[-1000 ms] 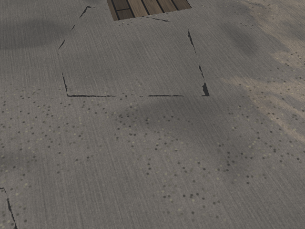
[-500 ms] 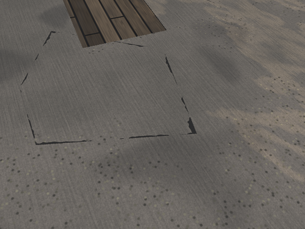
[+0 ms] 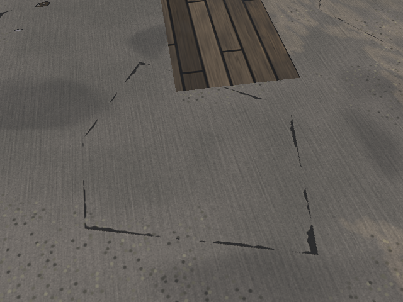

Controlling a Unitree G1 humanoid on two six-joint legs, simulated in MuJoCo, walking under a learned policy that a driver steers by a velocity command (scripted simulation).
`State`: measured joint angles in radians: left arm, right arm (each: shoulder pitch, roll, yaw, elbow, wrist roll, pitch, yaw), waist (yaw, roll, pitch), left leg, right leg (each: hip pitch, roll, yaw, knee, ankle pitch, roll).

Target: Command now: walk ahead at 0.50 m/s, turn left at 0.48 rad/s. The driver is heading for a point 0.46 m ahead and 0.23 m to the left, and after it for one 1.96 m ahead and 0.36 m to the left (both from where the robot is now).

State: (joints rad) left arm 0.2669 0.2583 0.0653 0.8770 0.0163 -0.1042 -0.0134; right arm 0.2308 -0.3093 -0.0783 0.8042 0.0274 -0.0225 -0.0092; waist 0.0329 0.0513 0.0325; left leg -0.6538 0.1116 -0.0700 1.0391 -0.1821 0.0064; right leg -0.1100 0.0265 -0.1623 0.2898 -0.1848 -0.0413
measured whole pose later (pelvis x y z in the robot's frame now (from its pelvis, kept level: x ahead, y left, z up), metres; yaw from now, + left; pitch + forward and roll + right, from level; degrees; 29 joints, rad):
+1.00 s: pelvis +0.33 +0.05 +0.00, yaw +34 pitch +1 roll +1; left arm 0.14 0.27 0.06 0.75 0.01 0.00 0.02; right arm 0.17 -0.34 -0.09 0.64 0.01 0.07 -0.03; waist 0.02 0.03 0.07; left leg -0.46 -0.03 -0.08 1.00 -0.48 -0.08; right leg -0.29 -0.03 -0.01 0.45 -0.18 0.00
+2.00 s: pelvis +0.34 +0.06 -0.01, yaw +3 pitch +1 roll +1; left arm 0.16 0.34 0.07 0.64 -0.02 0.05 0.02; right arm 0.13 -0.30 -0.09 0.72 0.01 -0.03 -0.01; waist 0.02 -0.03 0.05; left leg -0.25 -0.05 -0.08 0.46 -0.22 -0.03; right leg -0.32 0.14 0.25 0.58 -0.28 -0.03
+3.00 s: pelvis +0.36 +0.04 -0.01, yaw -1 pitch -1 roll -1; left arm 0.28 0.26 0.04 0.84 -0.01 -0.01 0.02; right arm 0.25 -0.29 -0.04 0.96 0.02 -0.03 -0.03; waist 0.00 0.01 0.00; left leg -0.27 0.03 0.00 0.69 -0.45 0.00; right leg -0.15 0.04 0.04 0.49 -0.33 -0.04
